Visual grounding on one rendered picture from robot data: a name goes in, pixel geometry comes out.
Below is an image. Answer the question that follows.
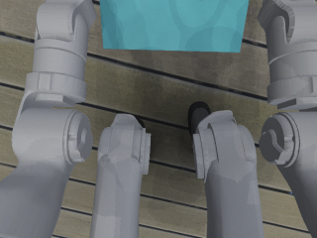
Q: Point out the right robot upper arm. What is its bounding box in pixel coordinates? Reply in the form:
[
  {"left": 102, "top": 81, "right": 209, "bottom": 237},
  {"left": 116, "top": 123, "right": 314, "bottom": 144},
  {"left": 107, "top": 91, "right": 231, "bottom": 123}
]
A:
[{"left": 259, "top": 111, "right": 317, "bottom": 238}]

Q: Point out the right robot thigh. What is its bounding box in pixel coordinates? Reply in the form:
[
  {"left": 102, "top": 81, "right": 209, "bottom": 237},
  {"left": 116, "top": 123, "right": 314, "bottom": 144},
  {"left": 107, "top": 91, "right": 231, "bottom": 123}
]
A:
[{"left": 192, "top": 120, "right": 264, "bottom": 238}]

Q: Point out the carton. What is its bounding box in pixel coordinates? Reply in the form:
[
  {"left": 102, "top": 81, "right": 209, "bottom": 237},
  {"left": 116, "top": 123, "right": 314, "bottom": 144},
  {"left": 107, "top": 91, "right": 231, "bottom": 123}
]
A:
[{"left": 99, "top": 0, "right": 250, "bottom": 53}]

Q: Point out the right robot forearm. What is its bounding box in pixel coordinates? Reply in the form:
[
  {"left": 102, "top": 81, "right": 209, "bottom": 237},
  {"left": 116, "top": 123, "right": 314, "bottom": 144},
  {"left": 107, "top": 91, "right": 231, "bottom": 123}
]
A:
[{"left": 258, "top": 0, "right": 317, "bottom": 112}]

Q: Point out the right robot shin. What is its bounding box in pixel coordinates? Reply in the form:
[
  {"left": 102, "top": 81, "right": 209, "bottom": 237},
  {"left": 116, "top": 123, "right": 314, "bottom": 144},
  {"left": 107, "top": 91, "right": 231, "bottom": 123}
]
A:
[{"left": 195, "top": 110, "right": 257, "bottom": 167}]

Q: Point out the left robot forearm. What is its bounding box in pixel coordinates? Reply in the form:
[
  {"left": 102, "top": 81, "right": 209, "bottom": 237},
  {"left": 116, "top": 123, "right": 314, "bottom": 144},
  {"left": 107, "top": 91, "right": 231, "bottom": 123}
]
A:
[{"left": 11, "top": 0, "right": 97, "bottom": 156}]

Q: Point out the left robot upper arm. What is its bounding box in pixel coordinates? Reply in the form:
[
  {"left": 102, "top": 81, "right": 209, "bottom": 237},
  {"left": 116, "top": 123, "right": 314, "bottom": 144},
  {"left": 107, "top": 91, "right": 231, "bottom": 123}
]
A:
[{"left": 0, "top": 107, "right": 93, "bottom": 238}]

